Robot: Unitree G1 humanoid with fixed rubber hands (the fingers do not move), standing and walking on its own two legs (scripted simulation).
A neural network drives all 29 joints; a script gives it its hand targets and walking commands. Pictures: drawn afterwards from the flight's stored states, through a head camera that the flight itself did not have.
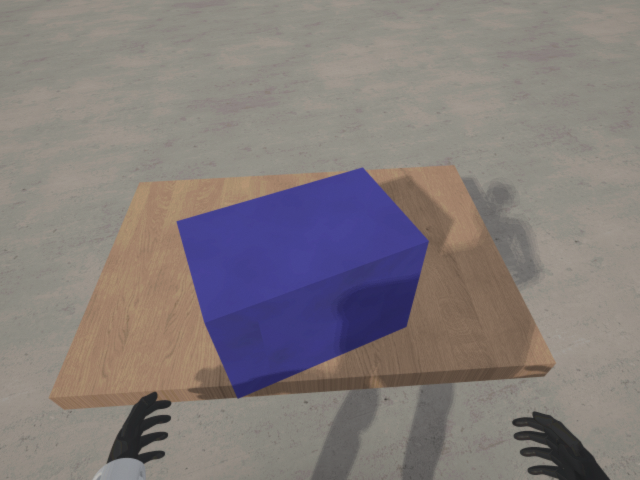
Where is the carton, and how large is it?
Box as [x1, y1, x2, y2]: [176, 167, 428, 398]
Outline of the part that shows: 362,167 176,221 205,325 238,398 406,326 428,241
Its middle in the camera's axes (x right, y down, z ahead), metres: -0.03 +0.06 +0.63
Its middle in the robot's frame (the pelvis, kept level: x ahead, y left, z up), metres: +0.44 +0.04 -0.02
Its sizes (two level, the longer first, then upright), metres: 0.308 0.189 0.219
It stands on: a table, 0.63 m high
